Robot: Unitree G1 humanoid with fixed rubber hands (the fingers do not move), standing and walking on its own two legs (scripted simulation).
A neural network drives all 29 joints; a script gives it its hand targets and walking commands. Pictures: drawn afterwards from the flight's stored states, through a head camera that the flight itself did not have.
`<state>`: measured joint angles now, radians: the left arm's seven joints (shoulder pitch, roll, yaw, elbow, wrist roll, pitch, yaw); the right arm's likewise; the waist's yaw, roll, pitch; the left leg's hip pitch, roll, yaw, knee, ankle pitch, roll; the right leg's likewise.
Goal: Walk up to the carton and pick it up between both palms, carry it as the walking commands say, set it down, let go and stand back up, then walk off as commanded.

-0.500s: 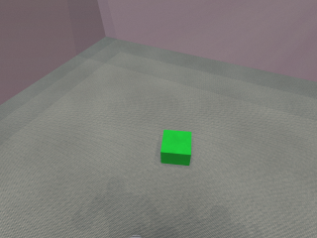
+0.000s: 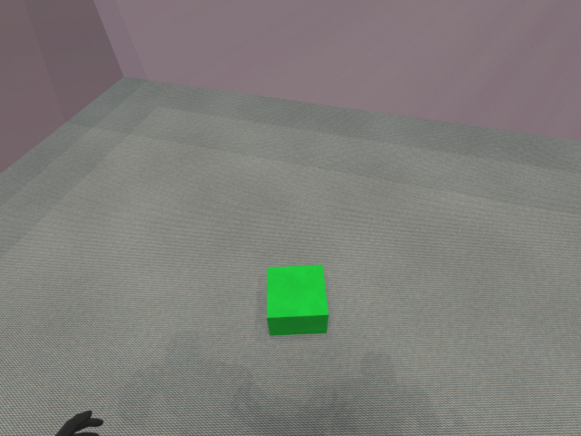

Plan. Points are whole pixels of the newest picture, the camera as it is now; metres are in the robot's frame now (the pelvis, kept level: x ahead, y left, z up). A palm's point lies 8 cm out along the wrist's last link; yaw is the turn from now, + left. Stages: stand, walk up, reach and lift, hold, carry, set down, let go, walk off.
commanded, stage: walk up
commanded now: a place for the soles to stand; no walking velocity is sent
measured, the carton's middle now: (296, 299) +0.70 +0.01 -0.68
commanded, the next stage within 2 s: none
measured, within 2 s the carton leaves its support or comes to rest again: neither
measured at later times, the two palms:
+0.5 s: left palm (63, 418) +0.20 +0.36 -0.10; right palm (536, 394) +0.20 -0.32 -0.06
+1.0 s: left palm (91, 354) +0.28 +0.34 -0.08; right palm (503, 343) +0.28 -0.31 -0.07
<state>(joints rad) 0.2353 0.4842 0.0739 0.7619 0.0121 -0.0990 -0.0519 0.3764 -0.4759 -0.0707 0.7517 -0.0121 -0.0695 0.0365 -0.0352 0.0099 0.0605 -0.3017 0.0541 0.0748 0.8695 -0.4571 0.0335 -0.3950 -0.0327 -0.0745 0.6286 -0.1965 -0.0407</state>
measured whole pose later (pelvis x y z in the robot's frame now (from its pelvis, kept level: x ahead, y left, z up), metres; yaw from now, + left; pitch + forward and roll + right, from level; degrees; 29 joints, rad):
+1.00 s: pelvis +0.16 +0.02 +0.02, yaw +0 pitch -2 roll +0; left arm 0.06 0.43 0.00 1.01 0.00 -0.02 -0.02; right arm 0.08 -0.44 0.00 1.01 0.00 -0.05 -0.01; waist 0.00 -0.02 0.03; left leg -0.21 0.05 0.06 0.51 -0.27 -0.02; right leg -0.25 -0.05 -0.05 0.53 -0.24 0.01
